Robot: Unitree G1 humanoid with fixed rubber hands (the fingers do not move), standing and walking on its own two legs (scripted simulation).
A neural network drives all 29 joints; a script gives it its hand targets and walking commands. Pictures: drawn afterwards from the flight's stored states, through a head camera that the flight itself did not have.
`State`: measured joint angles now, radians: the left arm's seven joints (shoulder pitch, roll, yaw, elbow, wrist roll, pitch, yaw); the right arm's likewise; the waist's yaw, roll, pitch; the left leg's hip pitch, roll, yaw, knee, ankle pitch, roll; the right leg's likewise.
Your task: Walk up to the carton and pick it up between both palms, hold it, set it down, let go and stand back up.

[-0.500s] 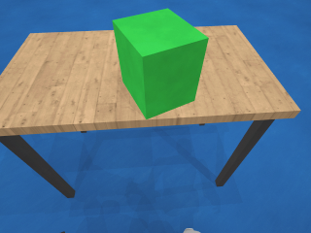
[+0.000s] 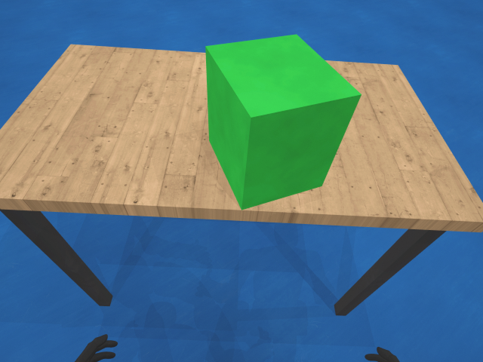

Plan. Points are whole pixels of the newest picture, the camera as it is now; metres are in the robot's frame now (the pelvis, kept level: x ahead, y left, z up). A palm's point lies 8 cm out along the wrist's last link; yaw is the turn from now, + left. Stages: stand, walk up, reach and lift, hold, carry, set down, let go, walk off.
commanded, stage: walk up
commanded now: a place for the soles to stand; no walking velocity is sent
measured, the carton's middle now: (268, 122) +0.53 -0.04 +0.12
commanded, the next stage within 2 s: none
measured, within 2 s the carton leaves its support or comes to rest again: neither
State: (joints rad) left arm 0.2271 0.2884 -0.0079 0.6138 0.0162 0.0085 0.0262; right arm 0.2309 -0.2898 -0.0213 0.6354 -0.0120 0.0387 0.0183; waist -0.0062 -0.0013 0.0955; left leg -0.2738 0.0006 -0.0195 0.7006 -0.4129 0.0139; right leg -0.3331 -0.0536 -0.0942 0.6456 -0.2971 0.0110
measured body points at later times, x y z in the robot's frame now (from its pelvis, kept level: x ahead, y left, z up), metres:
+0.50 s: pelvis -0.01 +0.01 +0.01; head +0.00 +0.01 +0.45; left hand +0.11 +0.28 -0.10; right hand +0.10 -0.26 -0.10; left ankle -0.03 +0.11 -0.72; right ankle +0.03 -0.13 -0.72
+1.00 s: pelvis -0.02 +0.00 +0.01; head -0.02 +0.00 +0.46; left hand +0.05 +0.27 -0.10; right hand +0.09 -0.26 -0.10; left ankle -0.03 +0.11 -0.72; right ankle +0.03 -0.13 -0.72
